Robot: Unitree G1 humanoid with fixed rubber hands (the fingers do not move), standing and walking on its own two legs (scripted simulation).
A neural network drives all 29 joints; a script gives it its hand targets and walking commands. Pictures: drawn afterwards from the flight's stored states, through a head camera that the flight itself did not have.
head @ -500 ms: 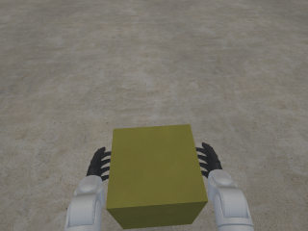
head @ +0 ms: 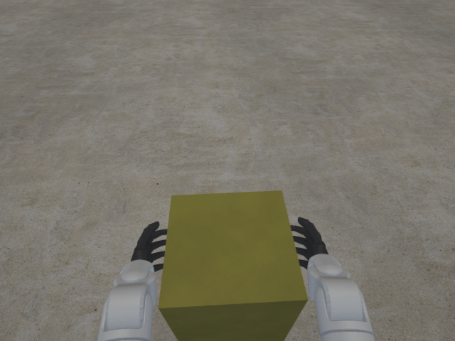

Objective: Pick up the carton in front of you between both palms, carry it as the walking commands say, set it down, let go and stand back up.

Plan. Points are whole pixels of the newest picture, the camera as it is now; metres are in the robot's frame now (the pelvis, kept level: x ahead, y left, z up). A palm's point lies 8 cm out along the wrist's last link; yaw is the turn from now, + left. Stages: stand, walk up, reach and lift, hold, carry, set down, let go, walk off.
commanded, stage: carry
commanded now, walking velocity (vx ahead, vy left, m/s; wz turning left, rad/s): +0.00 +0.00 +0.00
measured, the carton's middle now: (230, 271) +0.28 +0.00 -0.05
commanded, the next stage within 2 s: hold in 0.10 s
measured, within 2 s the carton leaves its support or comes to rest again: neither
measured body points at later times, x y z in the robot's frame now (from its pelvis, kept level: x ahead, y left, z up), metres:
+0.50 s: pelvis -0.04 -0.02 +0.00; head -0.03 -0.03 +0.45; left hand +0.21 +0.20 +0.00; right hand +0.28 -0.10 +0.00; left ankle -0.05 +0.09 -0.73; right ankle +0.06 -0.13 -0.73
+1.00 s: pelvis -0.06 -0.07 -0.09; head +0.16 -0.02 +0.30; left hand +0.29 +0.20 -0.18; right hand +0.37 -0.10 -0.19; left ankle -0.05 +0.09 -0.73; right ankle +0.06 -0.13 -0.73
